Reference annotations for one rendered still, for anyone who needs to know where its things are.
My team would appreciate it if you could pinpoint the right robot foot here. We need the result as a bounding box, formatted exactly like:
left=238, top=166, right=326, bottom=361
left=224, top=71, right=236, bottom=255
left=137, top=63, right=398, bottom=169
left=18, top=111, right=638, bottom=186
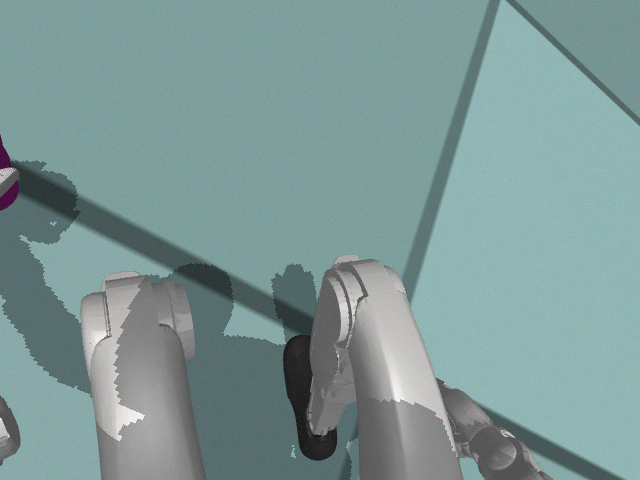
left=283, top=335, right=337, bottom=461

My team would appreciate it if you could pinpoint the left robot arm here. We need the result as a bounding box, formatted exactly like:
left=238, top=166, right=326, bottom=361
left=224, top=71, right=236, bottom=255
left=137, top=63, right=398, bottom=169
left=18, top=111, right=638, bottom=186
left=0, top=396, right=21, bottom=466

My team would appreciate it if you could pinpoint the cup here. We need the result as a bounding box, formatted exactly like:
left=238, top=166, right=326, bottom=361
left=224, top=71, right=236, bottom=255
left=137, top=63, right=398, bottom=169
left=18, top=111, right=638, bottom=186
left=0, top=135, right=19, bottom=211

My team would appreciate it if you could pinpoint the right robot hand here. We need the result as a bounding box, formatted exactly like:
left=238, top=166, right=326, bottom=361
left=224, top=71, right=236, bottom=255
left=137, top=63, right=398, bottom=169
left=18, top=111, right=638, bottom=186
left=436, top=378, right=495, bottom=462

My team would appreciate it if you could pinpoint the right robot arm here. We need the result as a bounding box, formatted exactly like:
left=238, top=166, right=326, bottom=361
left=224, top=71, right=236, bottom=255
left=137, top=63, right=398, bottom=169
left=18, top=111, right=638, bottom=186
left=469, top=426, right=553, bottom=480

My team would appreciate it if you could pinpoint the left robot hand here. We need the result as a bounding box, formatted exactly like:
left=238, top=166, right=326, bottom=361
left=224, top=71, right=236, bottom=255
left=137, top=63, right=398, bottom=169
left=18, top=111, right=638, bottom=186
left=0, top=167, right=19, bottom=197

